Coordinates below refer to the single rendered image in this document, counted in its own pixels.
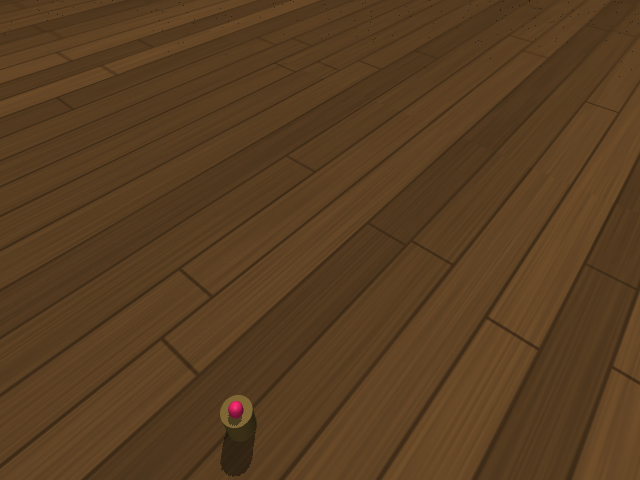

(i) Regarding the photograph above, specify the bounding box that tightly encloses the bottle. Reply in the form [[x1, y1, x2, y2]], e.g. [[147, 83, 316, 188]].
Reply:
[[220, 395, 257, 442]]

